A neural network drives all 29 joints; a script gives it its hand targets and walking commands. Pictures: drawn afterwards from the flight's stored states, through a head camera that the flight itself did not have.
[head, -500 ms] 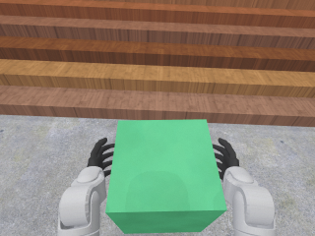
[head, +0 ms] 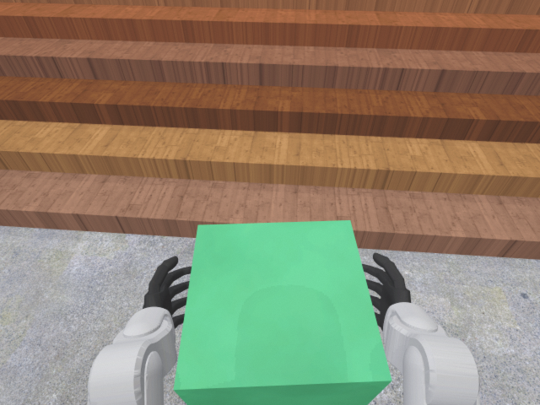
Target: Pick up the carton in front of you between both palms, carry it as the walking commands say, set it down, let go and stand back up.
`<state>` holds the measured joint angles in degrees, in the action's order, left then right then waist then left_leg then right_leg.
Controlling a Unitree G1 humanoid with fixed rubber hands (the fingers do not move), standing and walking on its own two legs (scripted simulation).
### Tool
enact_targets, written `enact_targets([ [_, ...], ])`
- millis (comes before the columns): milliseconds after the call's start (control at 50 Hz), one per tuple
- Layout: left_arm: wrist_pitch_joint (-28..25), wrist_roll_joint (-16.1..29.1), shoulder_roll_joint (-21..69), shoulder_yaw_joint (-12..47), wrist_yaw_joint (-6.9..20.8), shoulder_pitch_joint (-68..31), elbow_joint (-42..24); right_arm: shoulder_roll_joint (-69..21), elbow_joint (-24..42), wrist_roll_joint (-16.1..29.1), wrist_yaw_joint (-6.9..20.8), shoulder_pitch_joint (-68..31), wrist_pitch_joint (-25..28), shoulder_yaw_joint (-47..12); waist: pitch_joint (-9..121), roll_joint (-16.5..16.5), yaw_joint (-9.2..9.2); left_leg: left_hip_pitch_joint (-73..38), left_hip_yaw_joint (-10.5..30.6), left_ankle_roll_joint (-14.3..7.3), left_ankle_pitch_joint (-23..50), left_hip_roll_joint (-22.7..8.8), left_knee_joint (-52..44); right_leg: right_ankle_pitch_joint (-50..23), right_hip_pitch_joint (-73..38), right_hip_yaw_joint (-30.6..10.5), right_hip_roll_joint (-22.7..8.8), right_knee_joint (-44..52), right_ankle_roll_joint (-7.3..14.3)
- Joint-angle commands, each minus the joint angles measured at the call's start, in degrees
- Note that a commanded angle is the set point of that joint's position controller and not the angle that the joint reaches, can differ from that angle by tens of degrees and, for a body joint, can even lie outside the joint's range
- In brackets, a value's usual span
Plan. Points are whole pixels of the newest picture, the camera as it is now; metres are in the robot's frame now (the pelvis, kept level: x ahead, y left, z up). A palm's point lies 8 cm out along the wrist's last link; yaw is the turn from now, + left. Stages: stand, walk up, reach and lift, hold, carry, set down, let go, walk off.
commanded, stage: carry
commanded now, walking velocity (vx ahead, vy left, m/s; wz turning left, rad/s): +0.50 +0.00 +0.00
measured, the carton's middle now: (277, 330) +0.24 +0.01 +0.01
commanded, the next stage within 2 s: none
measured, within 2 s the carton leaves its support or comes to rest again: neither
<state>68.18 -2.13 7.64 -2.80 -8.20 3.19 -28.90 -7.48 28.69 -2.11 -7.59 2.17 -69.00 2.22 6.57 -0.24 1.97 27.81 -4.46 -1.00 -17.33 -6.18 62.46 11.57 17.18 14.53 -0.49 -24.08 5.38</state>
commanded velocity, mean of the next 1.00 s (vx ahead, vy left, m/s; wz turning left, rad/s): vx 0.50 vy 0.00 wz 0.00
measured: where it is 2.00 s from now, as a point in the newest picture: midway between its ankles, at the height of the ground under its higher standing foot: (278, 153)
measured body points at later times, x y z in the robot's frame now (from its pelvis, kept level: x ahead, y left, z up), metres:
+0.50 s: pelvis +0.34 +0.04 +0.00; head +0.36 +0.04 +0.45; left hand +0.61 +0.16 +0.09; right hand +0.57 -0.14 +0.09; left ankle +0.39 +0.10 -0.74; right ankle +0.20 -0.08 -0.64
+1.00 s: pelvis +0.66 -0.05 -0.02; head +0.72 -0.06 +0.43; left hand +1.02 +0.10 +0.11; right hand +1.03 -0.20 +0.10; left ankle +0.55 +0.09 -0.63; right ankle +0.72 -0.10 -0.74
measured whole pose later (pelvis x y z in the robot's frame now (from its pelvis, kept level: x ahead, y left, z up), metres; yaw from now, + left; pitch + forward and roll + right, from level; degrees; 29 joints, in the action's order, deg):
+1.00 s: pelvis +0.66 -0.05 -0.02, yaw -2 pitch +5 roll +1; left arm 69.2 1.8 5.6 -14.7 -12.1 -31.4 -13.6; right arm -5.0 13.9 1.3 -11.5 -32.5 -70.5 15.0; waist -2.5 -1.5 2.8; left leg 27.6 -0.9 -3.8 -20.7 -1.6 72.7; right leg 12.3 26.1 11.0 0.0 -33.2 6.5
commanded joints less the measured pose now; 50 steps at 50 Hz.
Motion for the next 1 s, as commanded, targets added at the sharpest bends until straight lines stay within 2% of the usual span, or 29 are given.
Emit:
enact_targets([
  [0, -1.8, 16.6, 46.1, 38.6, 8.9, -25.1, -6.1, -46.7, 3.3, 11.4, 6.8, -19.6, 2.8, -34.9, 8.9, 4.6, -1.59, 5.7, 0.3, 0.3, 4.1, -1.8, -7.7, 6.2, -11.4, -18.8, -16.3, 17.5, 1.6],
  [60, -2.0, 16.5, 44.6, 38.2, 9.4, -24.0, -5.5, -46.1, 3.4, 10.6, 6.3, -18.9, 3.3, -35.2, 5.8, 5.6, -1.36, 10.1, -2.2, 1.1, 9.3, -1.0, -17.0, 1.0, -15.7, -15.8, -15.3, 18.4, 1.9],
  [120, -1.7, 16.3, 42.9, 37.2, 9.1, -22.7, -6.5, -45.2, 6.0, 11.9, 5.8, -20.0, 3.0, -36.2, 3.4, 6.9, -1.2, 11.6, -4.4, 1.3, 13.1, 0.2, -23.6, -8.7, -19.2, -12.2, -13.9, 17.0, 1.6],
  [240, -0.1, 14.4, 38.6, 34.3, 6.8, -20.1, -8.0, -40.9, 9.5, 14.4, 4.9, -21.3, 0.9, -36.7, -0.8, 8.4, -0.69, 10.1, -8.2, -0.4, 14.2, 2.5, -31.1, -24.6, -24.4, -7.6, -13.0, 12.6, 1.9],
  [280, 0.4, 14.1, 37.6, 34.4, 6.2, -19.9, -8.8, -39.7, 9.8, 14.8, 4.7, -21.3, 0.4, -36.2, 1.1, 9.3, -0.89, 1.9, -10.8, -1.6, 13.5, 4.8, -33.5, -38.1, -24.3, -5.2, -12.8, 7.2, 0.7],
  [300, 0.5, 14.3, 37.2, 34.7, 6.0, -20.1, -9.4, -39.4, 9.5, 14.8, 4.7, -21.0, 0.3, -35.8, 4.0, 9.4, -1.46, -5.7, -13.0, -1.9, 12.3, 7.2, -34.8, -44.6, -23.4, -2.8, -12.1, 0.3, -0.4],
  [320, 0.7, 14.6, 36.9, 35.1, 5.9, -20.9, -10.7, -39.2, 9.4, 14.9, 4.7, -20.2, 0.3, -35.3, 8.7, 7.0, -2.62, -17.9, -13.9, -2.2, 10.5, 8.5, -36.1, -43.3, -19.1, -0.4, -10.1, -10.4, -2.0],
  [340, 0.8, 15.0, 36.4, 35.6, 5.9, -22.8, -12.3, -39.2, 10.2, 14.9, 4.7, -19.8, 0.3, -35.1, 13.4, 2.8, -4.16, -31.4, -3.5, -3.2, 4.6, 0.7, -37.3, -27.9, -8.8, -1.5, -8.9, -22.5, -3.5],
  [360, 0.9, 16.3, 37.3, 36.6, 6.0, -25.0, -14.7, -38.8, 10.1, 15.1, 4.9, -21.9, 0.8, -34.6, 19.5, -13.2, -4.18, -44.8, 26.2, -12.5, -6.8, -15.9, -43.7, -10.9, 9.7, -3.3, -1.2, -42.5, -6.4],
  [380, 1.0, 17.4, 38.5, 37.4, 6.3, -25.6, -15.0, -41.1, 10.7, 16.4, 5.1, -21.4, 0.6, -35.3, 16.7, -16.3, -3.41, -44.5, 35.3, -14.3, 3.9, -18.6, -50.6, 13.6, 19.6, -10.3, 2.3, -52.0, -5.4],
  [400, 0.8, 17.8, 41.0, 38.2, 6.5, -26.5, -14.8, -42.6, 12.7, 17.2, 5.4, -23.5, 0.8, -36.0, 15.9, -12.0, -3.44, -42.3, 27.2, -13.4, 12.4, -17.8, -48.6, 12.8, 21.1, -14.1, -2.1, -55.8, -3.8],
  [420, 0.5, 18.1, 42.7, 38.2, 6.8, -27.1, -15.0, -44.5, 13.3, 17.5, 5.6, -24.5, 1.0, -36.5, 16.0, -5.5, -3.52, -38.7, 21.8, -11.6, 17.6, -16.3, -47.1, 9.9, 20.6, -15.0, -4.6, -53.7, -2.7],
  [440, 0.2, 18.2, 43.9, 37.9, 7.0, -27.3, -14.6, -45.4, 14.2, 17.7, 5.7, -25.7, 1.2, -36.8, 14.2, -1.4, -3.29, -34.1, 17.0, -9.5, 18.8, -15.1, -47.8, 7.0, 19.5, -15.1, -6.5, -49.4, -2.5],
  [460, 0.1, 17.9, 44.7, 37.9, 6.9, -26.7, -14.3, -45.8, 14.7, 18.0, 5.8, -26.4, 1.2, -37.2, 13.9, -1.6, -2.85, -31.2, 13.2, -7.5, 16.0, -13.7, -49.2, 4.9, 18.0, -15.1, -7.4, -45.1, -2.8],
  [480, 0.2, 17.4, 44.6, 37.6, 6.7, -26.0, -14.0, -45.4, 14.8, 18.1, 5.9, -26.1, 1.1, -37.2, 13.9, -3.1, -2.78, -29.8, 10.3, -6.8, 14.8, -12.6, -50.3, 3.4, 16.6, -13.6, -7.1, -42.1, -3.2],
  [560, 1.1, 14.8, 39.8, 35.5, 4.7, -25.7, -12.1, -38.9, 13.9, 18.4, 5.5, -26.7, -0.3, -35.6, 9.4, -6.3, -2.89, -28.3, 3.2, -6.6, 14.2, -9.9, -53.5, -0.5, 18.9, -9.1, -6.2, -29.0, -5.2],
  [620, 2.4, 14.6, 34.5, 33.6, 2.7, -30.9, -10.2, -32.5, 11.5, 17.9, 4.2, -30.8, -1.5, -32.8, 5.3, -7.5, -3.15, -28.1, -1.1, -6.4, 17.4, -7.1, -52.5, -5.4, 20.3, -6.3, -5.3, -19.8, -5.4],
  [680, 3.3, 14.4, 29.1, 31.0, 0.7, -37.7, -7.2, -26.9, 7.2, 16.5, 2.1, -36.3, -2.2, -29.2, 2.4, -8.5, -4.82, -27.2, -2.9, -6.9, 19.1, -6.4, -51.1, -8.3, 19.4, -4.2, -3.8, -14.0, -4.1],
  [740, 3.6, 14.3, 25.8, 27.9, -0.9, -45.4, -2.9, -24.8, 2.4, 15.7, 0.0, -44.1, -2.3, -26.8, 0.6, -8.9, -5.07, -27.5, -2.5, -6.5, 20.4, -7.2, -49.8, -9.9, 17.0, -4.9, -3.4, -10.5, -2.1],
  [780, 3.5, 14.0, 24.3, 24.9, -1.7, -49.9, 0.4, -24.9, -0.8, 16.0, -1.3, -49.8, -2.1, -25.5, 3.3, -9.3, -2.9, -28.6, -4.2, -5.3, 30.1, -7.1, -43.2, -7.6, 10.7, -3.9, -1.9, -9.5, -0.8],
  [800, 3.3, 13.9, 23.9, 23.3, -2.1, -51.1, 2.5, -25.1, -2.2, 16.2, -1.9, -52.8, -2.1, -24.8, 7.0, -7.3, 0.01, -27.8, -6.8, -3.9, 35.1, -5.4, -34.0, -6.3, 2.2, -1.5, 0.6, -7.4, -0.9],
  [820, 3.0, 13.8, 23.2, 21.7, -2.5, -52.1, 4.8, -25.1, -3.5, 16.3, -2.5, -55.4, -2.0, -24.1, 12.3, -2.3, 2.26, -24.1, -8.5, -2.6, 32.7, -2.0, -20.0, -1.4, -9.0, -0.6, 2.4, -6.5, -1.5],
  [840, 2.9, 13.7, 22.3, 20.1, -2.8, -53.2, 6.5, -24.6, -4.6, 16.0, -3.2, -57.7, -2.0, -23.1, 16.3, 6.8, 3.73, -15.7, -7.3, -1.9, 19.7, 0.5, -4.1, 6.1, -16.7, -16.2, -8.2, -4.4, -1.4],
  [860, 2.4, 13.7, 21.7, 19.0, -3.2, -56.5, 7.3, -26.3, -5.7, 15.1, -3.8, -58.7, -2.0, -21.4, 19.9, 21.2, 0.74, 3.8, -1.8, -0.2, -9.8, 9.8, 9.3, 12.5, -28.1, -45.1, -20.8, 5.2, 6.6],
  [880, 2.4, 14.7, 24.2, 20.0, -3.0, -58.6, 8.5, -26.9, -6.8, 15.0, -4.2, -61.0, -1.7, -20.6, 19.1, 18.7, 1.41, 9.4, 4.8, -1.9, -10.9, 7.9, 16.2, 11.0, -28.2, -48.1, -20.9, 8.9, 7.8],
  [900, 1.8, 15.9, 27.8, 20.6, -2.4, -61.9, 8.2, -29.8, -7.4, 14.9, -4.2, -63.6, -1.4, -20.7, 18.9, 15.5, 1.05, 11.2, 6.3, -3.4, -8.1, 5.7, 19.0, 0.8, -26.7, -41.3, -19.3, 5.3, 7.6],
  [920, 1.0, 17.2, 31.3, 21.5, -1.7, -65.2, 8.2, -32.4, -8.4, 14.7, -4.0, -65.7, -0.7, -20.6, 19.1, 7.9, 0.98, 11.1, 6.5, -3.9, -4.7, 4.3, 17.1, -8.0, -24.4, -35.5, -17.7, 3.1, 6.8],
  [940, 0.0, 18.1, 34.2, 22.3, -0.9, -68.8, 7.7, -34.7, -9.0, 14.1, -3.7, -67.6, 0.2, -20.3, 19.4, 5.0, 1.05, 10.6, 6.4, -3.8, -2.3, 3.0, 14.6, -14.7, -22.5, -31.0, -17.0, 2.3, 6.1],
  [980, -1.7, 18.9, 37.7, 23.7, 0.2, -72.4, 8.3, -37.3, -10.8, 12.7, -3.1, -69.1, 1.9, -20.5, 21.5, 5.5, 0.68, 9.8, 5.7, -3.1, -0.3, 2.5, 10.8, -18.4, -22.8, -26.3, -15.6, 2.4, 5.6],
])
